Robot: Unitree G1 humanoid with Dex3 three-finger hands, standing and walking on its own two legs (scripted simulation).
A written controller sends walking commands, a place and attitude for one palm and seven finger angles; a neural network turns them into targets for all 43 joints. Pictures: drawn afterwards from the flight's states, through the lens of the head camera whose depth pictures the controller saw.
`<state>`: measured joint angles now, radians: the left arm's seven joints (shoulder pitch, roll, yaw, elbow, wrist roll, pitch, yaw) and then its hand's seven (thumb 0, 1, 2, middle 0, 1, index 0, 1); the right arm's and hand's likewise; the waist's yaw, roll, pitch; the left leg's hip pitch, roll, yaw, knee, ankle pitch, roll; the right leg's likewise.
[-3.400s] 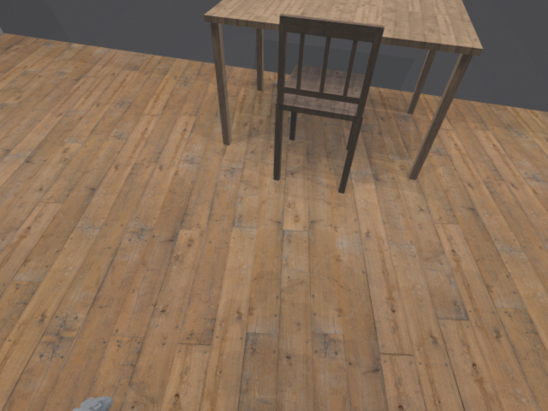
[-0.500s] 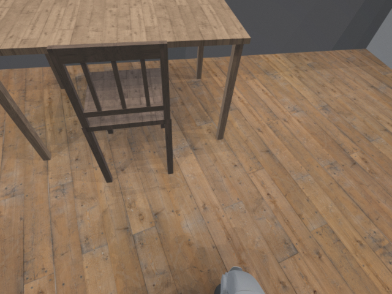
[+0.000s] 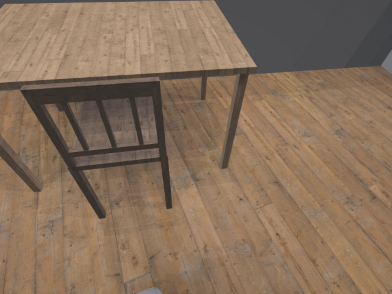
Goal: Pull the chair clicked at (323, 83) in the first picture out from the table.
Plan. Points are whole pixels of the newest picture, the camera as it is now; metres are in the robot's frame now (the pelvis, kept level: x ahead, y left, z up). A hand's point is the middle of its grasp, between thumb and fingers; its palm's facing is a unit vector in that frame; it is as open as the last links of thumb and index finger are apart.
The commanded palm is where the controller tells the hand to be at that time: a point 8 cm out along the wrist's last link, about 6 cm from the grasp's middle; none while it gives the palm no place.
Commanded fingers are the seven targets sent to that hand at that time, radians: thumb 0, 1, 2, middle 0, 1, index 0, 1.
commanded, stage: turn to face it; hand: left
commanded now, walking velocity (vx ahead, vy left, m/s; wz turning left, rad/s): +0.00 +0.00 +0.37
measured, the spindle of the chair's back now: (107, 124) +0.64 +0.33 -0.10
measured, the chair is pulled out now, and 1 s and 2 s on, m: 0.00 0.00 0.00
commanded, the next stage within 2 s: take the last steps up to it in 0.40 s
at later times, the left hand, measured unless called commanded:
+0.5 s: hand out of the picture +0.05 +0.18 -0.16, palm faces +0.19 -0.94 -0.27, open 7.4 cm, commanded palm none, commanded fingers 0.00 0.90 0.90 -0.20 -0.30 -0.20 -0.30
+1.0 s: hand out of the picture -0.04 +0.17 -0.17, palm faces +0.31 -0.94 -0.16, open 7.4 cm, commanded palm none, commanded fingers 0.00 0.90 0.90 -0.20 -0.30 -0.20 -0.30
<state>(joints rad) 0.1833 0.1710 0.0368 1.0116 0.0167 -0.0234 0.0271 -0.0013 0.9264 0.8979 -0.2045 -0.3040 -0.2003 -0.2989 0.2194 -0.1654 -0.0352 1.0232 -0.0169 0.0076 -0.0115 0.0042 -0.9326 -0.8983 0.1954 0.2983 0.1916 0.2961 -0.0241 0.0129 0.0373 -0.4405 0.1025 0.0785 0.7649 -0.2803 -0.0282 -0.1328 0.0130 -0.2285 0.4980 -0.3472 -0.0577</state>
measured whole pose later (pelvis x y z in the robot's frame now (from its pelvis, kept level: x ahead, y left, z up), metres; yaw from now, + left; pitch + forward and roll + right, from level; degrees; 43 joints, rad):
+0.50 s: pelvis +0.03 -0.03 +0.00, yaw +8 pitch -1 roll +1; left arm 0.24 0.19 0.04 0.98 0.02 0.02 0.03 0.01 0.91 0.90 -0.20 -0.30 -0.20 -0.30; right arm 0.19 -0.20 -0.06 0.98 -0.01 0.06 0.00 0.00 -0.91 -0.90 0.20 0.30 0.20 0.30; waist 0.00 0.03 0.06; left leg -0.36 0.00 0.00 0.63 -0.31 0.00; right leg -0.26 -0.05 -0.06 0.59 -0.28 0.00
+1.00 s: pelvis +0.08 +0.02 +0.01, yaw +14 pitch +0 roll +0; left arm 0.42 0.19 0.05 1.13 0.03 0.03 0.00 0.01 0.91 0.90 -0.20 -0.30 -0.20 -0.30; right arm 0.25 -0.15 -0.04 1.00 -0.02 -0.03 -0.01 0.00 -0.92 -0.90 0.20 0.30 0.20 0.30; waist 0.03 -0.05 0.01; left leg -0.17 0.02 0.11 0.48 -0.32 0.03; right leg -0.35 -0.08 -0.09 0.93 -0.45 -0.02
